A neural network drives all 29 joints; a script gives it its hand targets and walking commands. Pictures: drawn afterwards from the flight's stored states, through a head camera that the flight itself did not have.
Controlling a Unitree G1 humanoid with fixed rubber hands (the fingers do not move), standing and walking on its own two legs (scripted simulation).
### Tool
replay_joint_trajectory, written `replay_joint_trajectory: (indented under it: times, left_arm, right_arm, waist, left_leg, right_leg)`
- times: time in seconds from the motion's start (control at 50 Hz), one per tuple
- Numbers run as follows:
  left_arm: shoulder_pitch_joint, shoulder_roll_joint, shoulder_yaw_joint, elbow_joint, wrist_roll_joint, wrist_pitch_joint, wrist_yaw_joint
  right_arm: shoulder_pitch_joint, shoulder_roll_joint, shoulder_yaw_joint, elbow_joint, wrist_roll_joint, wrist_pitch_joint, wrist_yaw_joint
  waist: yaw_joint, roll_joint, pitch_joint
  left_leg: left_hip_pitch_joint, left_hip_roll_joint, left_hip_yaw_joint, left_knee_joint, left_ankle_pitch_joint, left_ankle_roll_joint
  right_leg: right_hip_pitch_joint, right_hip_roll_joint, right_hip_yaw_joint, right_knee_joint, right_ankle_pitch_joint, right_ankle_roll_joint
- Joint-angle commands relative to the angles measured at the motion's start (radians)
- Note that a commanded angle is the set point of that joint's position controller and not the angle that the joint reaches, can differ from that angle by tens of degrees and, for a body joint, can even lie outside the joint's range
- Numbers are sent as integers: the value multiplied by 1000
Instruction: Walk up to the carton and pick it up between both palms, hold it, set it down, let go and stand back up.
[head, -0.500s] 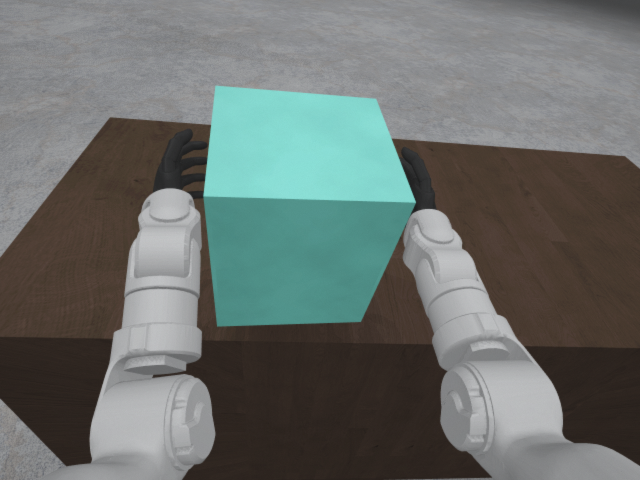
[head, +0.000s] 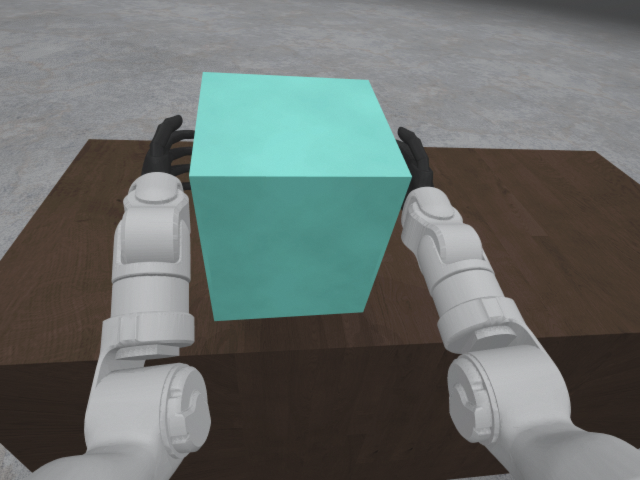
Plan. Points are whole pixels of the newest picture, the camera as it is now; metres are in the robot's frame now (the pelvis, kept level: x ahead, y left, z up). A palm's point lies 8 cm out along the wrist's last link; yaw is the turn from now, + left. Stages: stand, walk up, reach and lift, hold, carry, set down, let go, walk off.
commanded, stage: reach and lift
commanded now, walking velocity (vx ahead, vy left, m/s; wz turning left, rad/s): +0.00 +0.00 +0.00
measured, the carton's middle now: (290, 202) +0.42 +0.01 +0.17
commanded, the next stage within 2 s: hold in 1.14 s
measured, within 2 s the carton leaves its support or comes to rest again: neither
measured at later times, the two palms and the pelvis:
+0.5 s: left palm (164, 160) +0.39 +0.15 +0.25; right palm (425, 165) +0.38 -0.15 +0.25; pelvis +0.01 +0.00 +0.00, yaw -1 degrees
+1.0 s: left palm (159, 144) +0.40 +0.15 +0.27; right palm (427, 143) +0.39 -0.15 +0.28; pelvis +0.01 +0.00 +0.00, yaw +0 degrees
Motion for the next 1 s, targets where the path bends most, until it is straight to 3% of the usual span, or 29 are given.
replay_joint_trajectory:
  times: [0.0,0.08,0.26,0.36,0.46,0.56,0.66,0.7,0.8,0.84,0.98]
  left_arm:
    - [-676,-602,-454,-98,-180,-30,-135]
    - [-708,-586,-440,-100,-186,-21,-140]
    - [-718,-582,-441,-124,-183,2,-159]
    - [-756,-588,-464,-166,-202,10,-152]
    - [-767,-566,-433,-154,-196,24,-158]
    - [-778,-583,-459,-180,-217,35,-155]
    - [-791,-562,-433,-157,-219,47,-170]
    - [-811,-555,-436,-160,-220,49,-174]
    - [-824,-558,-426,-153,-219,55,-178]
    - [-854,-561,-438,-177,-231,52,-174]
    - [-873,-552,-425,-156,-240,57,-176]
  right_arm:
    - [-883,511,278,-345,99,-23,85]
    - [-856,527,276,-304,106,16,78]
    - [-850,531,300,-322,154,61,55]
    - [-889,537,335,-369,195,81,46]
    - [-898,535,351,-361,219,109,40]
    - [-898,530,359,-382,244,128,36]
    - [-908,534,356,-376,254,155,23]
    - [-906,529,345,-357,254,164,21]
    - [-937,534,354,-366,275,178,17]
    - [-931,538,353,-361,284,184,16]
    - [-951,536,349,-353,297,207,12]
  waist:
    - [-1,92,-413]
    - [-15,76,-396]
    - [-37,110,-413]
    - [-31,122,-450]
    - [-10,95,-422]
    - [-23,106,-450]
    - [-25,88,-445]
    - [-31,106,-441]
    - [-19,111,-448]
    - [-30,124,-467]
    - [-24,114,-469]
  left_leg:
    - [149,-9,6,-49,140,-26]
    - [118,-12,10,-66,89,-16]
    - [137,-20,1,-34,209,-37]
    - [146,-20,-7,-17,256,-48]
    - [122,-18,-3,-32,215,-36]
    - [158,-12,-8,-11,298,-51]
    - [124,-23,-2,-18,237,-41]
    - [114,-23,-3,-25,212,-44]
    - [105,-23,-6,-17,234,-50]
    - [120,-23,-10,-8,261,-56]
    - [101,-23,-11,-12,228,-55]
  right_leg:
    - [5,25,-13,-45,118,58]
    - [19,20,-1,-43,118,65]
    - [51,24,11,-35,208,68]
    - [47,32,12,-25,225,66]
    - [40,34,18,-28,196,68]
    - [28,47,19,-27,228,61]
    - [36,38,29,-31,232,71]
    - [33,34,31,-30,221,70]
    - [43,38,31,-23,234,71]
    - [36,38,33,-20,250,71]
    - [28,38,37,-18,240,74]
